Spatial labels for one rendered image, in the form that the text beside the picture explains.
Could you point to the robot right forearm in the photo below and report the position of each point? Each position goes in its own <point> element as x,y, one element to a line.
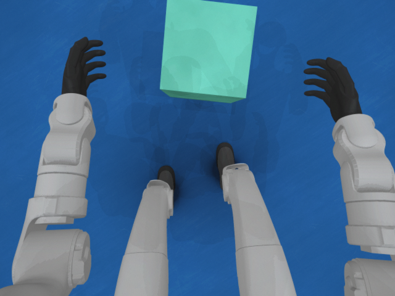
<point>368,184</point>

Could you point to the right robot thigh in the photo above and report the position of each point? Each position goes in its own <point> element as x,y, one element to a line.
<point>261,264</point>

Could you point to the robot left forearm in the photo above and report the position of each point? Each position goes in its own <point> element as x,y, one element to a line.
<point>63,168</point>

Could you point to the robot right hand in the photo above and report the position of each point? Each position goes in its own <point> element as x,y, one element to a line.
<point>340,96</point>

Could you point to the carton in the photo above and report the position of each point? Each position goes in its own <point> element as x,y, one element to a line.
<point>207,50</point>

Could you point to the robot left hand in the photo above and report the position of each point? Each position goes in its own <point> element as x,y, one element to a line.
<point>75,79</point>

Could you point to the robot right foot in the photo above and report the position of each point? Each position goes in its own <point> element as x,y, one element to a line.
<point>224,157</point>

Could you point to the robot right upper arm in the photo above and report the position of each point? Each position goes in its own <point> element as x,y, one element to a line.
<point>369,277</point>

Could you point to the robot left upper arm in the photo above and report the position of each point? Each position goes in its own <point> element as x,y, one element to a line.
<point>51,263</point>

